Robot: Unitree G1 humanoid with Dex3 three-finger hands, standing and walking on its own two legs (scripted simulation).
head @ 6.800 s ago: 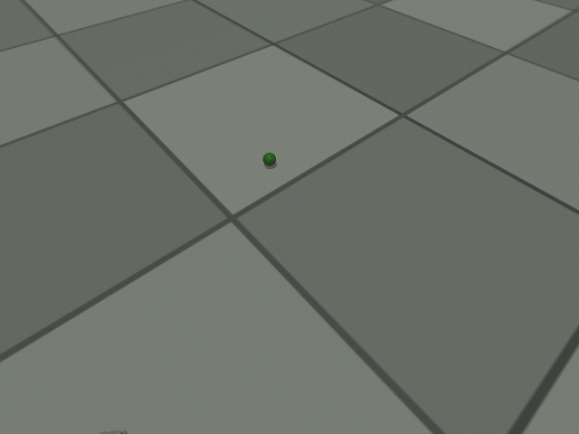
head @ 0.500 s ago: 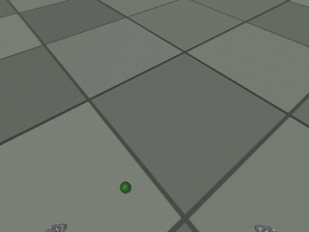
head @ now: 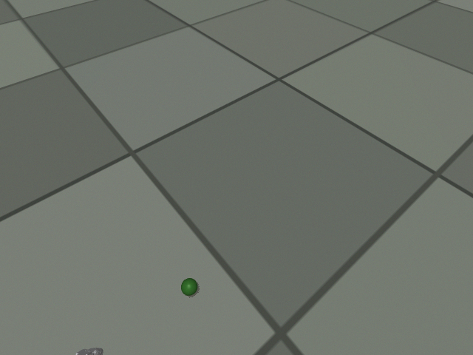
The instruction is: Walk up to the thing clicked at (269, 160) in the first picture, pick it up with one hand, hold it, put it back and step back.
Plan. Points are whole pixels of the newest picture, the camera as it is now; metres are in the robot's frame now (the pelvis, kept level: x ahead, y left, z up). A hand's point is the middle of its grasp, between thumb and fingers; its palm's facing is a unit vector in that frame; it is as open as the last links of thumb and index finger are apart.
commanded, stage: stand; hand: left
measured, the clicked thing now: (189, 286) +0.46 +0.21 -0.75
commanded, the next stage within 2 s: none
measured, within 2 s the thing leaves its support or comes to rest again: neither
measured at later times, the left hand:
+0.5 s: hand out of the picture +0.06 +0.25 -0.16, palm faces -0.02 -0.94 -0.34, open 7.4 cm
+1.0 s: hand out of the picture +0.07 +0.24 -0.15, palm faces -0.03 -0.94 -0.34, open 7.3 cm
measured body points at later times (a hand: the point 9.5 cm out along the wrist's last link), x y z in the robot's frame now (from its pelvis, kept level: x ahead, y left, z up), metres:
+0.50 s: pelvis -0.01 -0.01 +0.00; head -0.01 -0.01 +0.45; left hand +0.06 +0.30 -0.13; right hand +0.06 -0.31 -0.13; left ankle -0.01 +0.14 -0.75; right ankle +0.02 -0.14 -0.75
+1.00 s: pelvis -0.01 -0.01 +0.00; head +0.00 -0.01 +0.45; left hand +0.07 +0.29 -0.13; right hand +0.06 -0.31 -0.13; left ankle -0.01 +0.14 -0.75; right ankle +0.02 -0.14 -0.75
